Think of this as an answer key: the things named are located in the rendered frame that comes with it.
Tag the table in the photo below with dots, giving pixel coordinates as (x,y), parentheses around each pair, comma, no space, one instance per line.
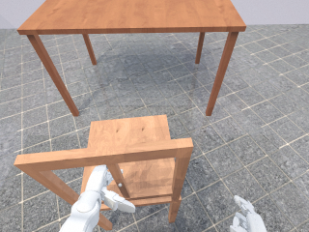
(75,17)

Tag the robot right hand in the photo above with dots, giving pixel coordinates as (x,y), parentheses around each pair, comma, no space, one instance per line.
(250,222)

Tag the chair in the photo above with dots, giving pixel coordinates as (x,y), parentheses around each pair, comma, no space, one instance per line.
(141,146)

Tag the robot left forearm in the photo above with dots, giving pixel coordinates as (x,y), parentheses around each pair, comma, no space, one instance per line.
(84,213)

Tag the robot left hand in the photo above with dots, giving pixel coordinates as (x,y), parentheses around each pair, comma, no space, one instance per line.
(98,181)

